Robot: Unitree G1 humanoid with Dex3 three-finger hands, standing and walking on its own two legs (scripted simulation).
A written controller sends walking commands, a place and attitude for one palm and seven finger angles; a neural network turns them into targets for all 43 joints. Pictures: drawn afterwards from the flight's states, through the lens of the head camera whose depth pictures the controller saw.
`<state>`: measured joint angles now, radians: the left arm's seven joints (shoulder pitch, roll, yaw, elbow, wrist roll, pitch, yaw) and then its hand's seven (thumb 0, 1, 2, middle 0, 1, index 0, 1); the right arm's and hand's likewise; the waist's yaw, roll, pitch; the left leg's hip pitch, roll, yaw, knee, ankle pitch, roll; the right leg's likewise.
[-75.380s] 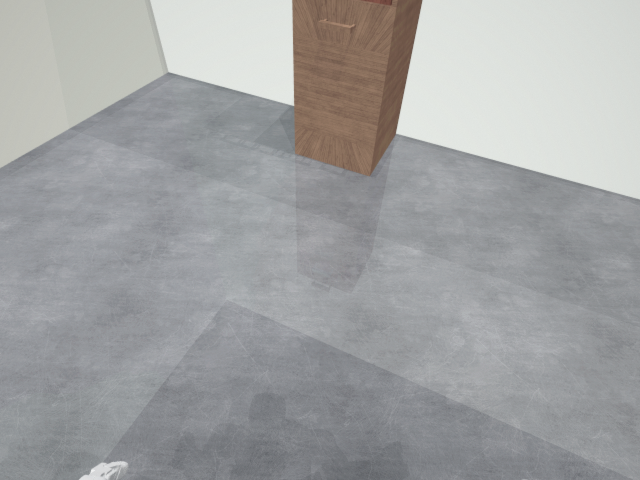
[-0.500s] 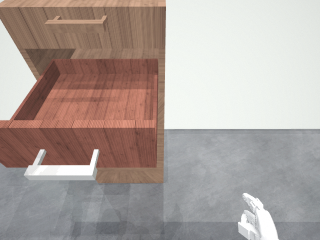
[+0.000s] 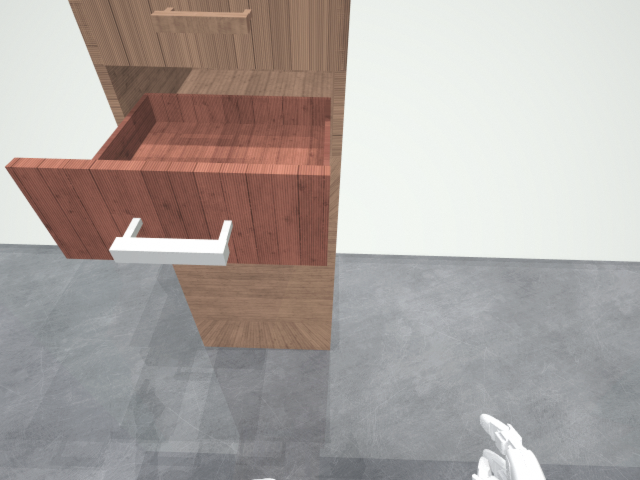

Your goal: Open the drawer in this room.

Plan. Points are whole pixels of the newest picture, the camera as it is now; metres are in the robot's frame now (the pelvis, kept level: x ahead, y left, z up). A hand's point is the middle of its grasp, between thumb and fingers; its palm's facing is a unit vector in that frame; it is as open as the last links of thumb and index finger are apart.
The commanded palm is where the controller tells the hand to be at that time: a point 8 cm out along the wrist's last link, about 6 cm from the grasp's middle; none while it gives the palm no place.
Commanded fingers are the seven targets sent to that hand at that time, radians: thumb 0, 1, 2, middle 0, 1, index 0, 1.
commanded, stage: step back with the hand held close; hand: left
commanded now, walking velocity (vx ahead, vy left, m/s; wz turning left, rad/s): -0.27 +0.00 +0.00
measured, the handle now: (176, 238) +0.37 +0.22 +0.13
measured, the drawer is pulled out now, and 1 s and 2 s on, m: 0.30 0.30 0.30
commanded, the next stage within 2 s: stop stepping back and stand still in 0.12 s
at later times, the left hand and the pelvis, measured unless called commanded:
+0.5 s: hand out of the picture +0.08 +0.19 +0.33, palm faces +0.55 -0.70 -0.46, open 7.4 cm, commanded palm +0.03 +0.24 +0.32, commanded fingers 0.00 0.90 0.90 -0.20 -0.30 -0.20 -0.30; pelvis -0.12 -0.03 +0.02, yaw -4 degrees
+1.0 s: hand out of the picture +0.01 +0.21 +0.33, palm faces +0.58 -0.74 -0.35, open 7.4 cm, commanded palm -0.04 +0.25 +0.32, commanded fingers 0.00 0.90 0.90 -0.20 -0.30 -0.20 -0.30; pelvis -0.19 -0.02 +0.02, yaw -4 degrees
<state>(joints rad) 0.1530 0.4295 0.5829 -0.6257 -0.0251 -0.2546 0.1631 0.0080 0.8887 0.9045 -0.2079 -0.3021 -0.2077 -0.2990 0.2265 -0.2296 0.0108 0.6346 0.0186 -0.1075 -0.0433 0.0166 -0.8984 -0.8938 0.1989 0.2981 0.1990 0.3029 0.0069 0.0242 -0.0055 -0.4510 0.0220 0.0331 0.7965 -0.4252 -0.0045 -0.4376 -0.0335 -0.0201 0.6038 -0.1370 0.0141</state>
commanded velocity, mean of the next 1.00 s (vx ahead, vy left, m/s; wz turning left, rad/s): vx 0.01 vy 0.04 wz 0.00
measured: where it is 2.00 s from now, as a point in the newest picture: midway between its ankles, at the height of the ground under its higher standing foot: outside the picture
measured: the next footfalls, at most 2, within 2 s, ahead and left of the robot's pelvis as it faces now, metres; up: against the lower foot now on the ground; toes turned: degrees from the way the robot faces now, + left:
right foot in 0.32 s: -0.17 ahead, -0.14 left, +0.00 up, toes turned -3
left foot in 0.54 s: -0.13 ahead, +0.08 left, +0.00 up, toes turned -1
